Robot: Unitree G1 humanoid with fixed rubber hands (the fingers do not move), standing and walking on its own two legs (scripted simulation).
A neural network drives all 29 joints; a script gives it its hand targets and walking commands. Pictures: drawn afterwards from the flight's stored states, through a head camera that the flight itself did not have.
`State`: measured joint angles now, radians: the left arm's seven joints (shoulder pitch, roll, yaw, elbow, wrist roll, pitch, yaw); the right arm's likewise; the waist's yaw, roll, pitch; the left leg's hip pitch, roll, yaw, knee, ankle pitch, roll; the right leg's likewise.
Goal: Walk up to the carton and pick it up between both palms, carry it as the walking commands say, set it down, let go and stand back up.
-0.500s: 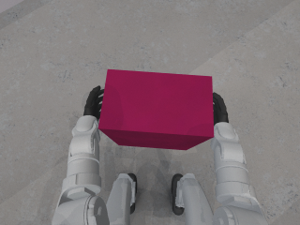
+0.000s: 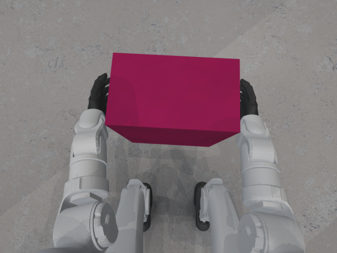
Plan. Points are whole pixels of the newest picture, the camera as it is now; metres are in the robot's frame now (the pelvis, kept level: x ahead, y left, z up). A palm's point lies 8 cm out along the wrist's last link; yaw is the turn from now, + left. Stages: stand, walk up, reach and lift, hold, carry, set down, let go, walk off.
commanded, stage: set down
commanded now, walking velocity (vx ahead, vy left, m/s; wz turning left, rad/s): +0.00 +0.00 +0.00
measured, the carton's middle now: (172, 111) +0.44 +0.00 -0.16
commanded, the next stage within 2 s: none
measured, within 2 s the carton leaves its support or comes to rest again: neither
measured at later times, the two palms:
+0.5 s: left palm (111, 108) +0.46 +0.18 -0.18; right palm (234, 115) +0.44 -0.17 -0.19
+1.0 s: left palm (119, 109) +0.48 +0.18 -0.28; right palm (223, 115) +0.46 -0.16 -0.29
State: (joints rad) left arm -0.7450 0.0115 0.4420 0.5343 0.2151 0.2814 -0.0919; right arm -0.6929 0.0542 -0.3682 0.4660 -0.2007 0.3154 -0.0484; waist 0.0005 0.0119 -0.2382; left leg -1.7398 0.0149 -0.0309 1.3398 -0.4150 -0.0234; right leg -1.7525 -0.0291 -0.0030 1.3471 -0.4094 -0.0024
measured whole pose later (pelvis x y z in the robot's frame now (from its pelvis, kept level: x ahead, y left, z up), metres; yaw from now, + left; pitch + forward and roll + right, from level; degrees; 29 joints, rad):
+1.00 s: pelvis -0.04 +0.01 -0.13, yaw -1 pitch +49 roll +1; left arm -1.16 0.21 0.38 0.67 0.09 0.28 -0.04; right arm -1.11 -0.08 -0.37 0.56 -0.13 0.31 -0.11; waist 0.00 0.01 0.07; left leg -2.17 0.01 -0.03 1.81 -0.49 -0.03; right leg -2.19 -0.01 0.03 1.80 -0.46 0.02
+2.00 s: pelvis -0.06 +0.01 -0.19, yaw -2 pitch +31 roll +1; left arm -1.45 0.39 0.12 0.92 -0.10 0.28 0.06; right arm -1.49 -0.26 -0.33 0.92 -0.01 0.25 -0.11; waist -0.01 -0.05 0.52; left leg -2.08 0.00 -0.03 2.07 -0.53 -0.03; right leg -2.11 0.01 0.05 2.06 -0.49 0.04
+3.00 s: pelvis -0.06 +0.00 -0.21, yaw -1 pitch +34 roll +3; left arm -1.45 0.38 0.18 1.03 -0.09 0.18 -0.05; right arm -1.47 -0.28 -0.33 1.01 -0.01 0.21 -0.08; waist -0.01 -0.05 0.42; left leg -2.18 0.00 -0.03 2.11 -0.53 -0.03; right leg -2.23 0.03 0.05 2.11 -0.48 0.01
